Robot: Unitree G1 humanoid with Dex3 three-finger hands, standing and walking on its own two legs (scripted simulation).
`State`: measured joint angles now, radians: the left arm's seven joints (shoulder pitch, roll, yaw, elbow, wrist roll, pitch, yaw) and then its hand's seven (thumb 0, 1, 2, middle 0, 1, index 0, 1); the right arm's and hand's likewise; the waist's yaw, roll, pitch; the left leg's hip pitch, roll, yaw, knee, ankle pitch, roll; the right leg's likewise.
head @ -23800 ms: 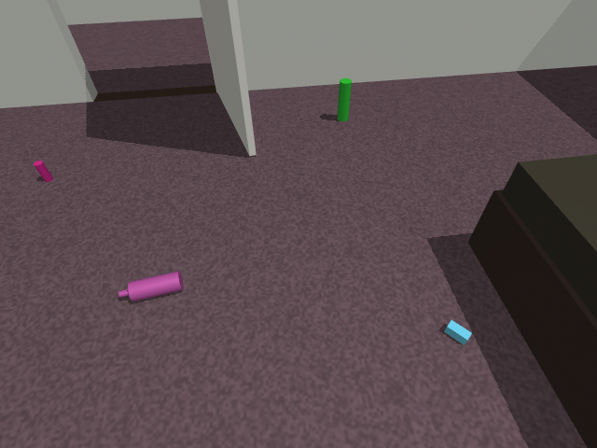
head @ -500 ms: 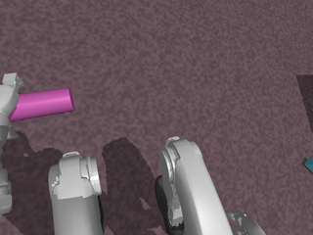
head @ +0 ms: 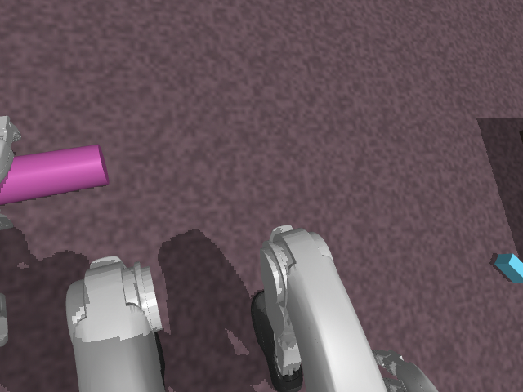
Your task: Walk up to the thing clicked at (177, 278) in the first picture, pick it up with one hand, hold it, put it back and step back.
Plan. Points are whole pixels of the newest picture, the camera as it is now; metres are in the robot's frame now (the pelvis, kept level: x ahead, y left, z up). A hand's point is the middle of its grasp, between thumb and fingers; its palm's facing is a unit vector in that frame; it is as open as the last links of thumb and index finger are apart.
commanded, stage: rise first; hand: left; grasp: from above
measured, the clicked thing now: (33, 176) +0.49 +0.32 -0.28
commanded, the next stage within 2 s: approach in 0.94 s
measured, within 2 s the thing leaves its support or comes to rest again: neither
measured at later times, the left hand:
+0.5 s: hand out of the picture +0.45 +0.34 -0.17, palm faces -0.45 -0.09 -0.89, open 14.1 cm
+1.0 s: hand out of the picture +0.45 +0.33 -0.16, palm faces -0.45 -0.08 -0.89, open 14.1 cm
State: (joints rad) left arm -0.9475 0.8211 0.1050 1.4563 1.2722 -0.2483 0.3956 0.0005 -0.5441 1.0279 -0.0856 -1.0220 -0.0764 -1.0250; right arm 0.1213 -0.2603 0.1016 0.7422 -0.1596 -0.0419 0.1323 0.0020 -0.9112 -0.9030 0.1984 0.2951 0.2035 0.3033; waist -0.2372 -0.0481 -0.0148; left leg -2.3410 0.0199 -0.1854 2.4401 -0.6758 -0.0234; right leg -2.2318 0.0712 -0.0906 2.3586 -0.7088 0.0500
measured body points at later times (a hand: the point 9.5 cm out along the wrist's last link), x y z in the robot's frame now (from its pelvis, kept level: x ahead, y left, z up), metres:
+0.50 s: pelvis +0.00 +0.00 +0.00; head +0.24 +0.09 +0.37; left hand +0.47 +0.34 -0.12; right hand +0.06 -0.27 -0.10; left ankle +0.07 +0.13 -0.29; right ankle +0.10 -0.12 -0.29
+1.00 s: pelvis +0.00 +0.00 +0.00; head +0.24 +0.09 +0.37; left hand +0.47 +0.33 -0.11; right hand +0.07 -0.27 -0.09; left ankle +0.07 +0.13 -0.29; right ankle +0.10 -0.12 -0.29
